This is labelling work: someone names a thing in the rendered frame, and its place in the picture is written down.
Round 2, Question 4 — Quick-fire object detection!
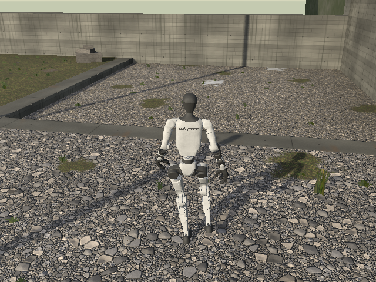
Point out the robot right hand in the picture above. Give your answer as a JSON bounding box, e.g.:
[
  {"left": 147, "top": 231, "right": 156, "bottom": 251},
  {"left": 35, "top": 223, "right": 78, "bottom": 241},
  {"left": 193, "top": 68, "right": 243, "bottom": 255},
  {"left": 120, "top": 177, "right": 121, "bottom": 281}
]
[{"left": 215, "top": 168, "right": 229, "bottom": 184}]

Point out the robot right forearm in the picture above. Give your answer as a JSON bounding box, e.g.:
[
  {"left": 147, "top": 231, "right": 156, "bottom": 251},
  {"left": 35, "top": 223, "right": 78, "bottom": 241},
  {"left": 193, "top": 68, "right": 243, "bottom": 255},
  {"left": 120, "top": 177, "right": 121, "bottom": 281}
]
[{"left": 213, "top": 143, "right": 226, "bottom": 170}]

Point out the left robot upper arm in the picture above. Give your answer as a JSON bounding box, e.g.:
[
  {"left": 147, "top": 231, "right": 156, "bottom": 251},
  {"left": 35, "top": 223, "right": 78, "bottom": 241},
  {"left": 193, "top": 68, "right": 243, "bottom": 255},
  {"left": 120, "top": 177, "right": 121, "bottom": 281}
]
[{"left": 161, "top": 118, "right": 177, "bottom": 150}]

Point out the robot left hand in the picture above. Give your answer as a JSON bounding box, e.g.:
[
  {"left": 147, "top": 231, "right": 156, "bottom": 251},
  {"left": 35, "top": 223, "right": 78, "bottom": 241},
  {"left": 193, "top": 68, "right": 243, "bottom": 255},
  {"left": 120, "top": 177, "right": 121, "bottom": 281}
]
[{"left": 156, "top": 158, "right": 170, "bottom": 169}]

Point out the right robot shin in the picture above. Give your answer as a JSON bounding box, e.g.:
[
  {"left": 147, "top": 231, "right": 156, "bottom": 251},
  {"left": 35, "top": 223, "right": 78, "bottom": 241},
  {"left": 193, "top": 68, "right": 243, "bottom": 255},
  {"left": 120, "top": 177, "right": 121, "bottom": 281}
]
[{"left": 202, "top": 186, "right": 211, "bottom": 226}]

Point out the robot left forearm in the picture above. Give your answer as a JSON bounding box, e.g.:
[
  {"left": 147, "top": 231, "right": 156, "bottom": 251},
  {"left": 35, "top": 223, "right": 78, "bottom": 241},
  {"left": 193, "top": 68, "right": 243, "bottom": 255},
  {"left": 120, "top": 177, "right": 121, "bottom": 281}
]
[{"left": 157, "top": 141, "right": 167, "bottom": 161}]

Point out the right robot upper arm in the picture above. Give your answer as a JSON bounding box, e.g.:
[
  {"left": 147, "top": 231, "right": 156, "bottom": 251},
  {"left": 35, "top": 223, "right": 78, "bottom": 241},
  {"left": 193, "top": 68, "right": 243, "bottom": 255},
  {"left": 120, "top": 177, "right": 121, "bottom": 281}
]
[{"left": 202, "top": 119, "right": 218, "bottom": 152}]

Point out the right robot foot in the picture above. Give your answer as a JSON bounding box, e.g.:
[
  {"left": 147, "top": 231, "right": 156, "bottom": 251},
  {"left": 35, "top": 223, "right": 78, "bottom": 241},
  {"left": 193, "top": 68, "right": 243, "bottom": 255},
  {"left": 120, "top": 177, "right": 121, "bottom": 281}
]
[{"left": 204, "top": 223, "right": 213, "bottom": 233}]

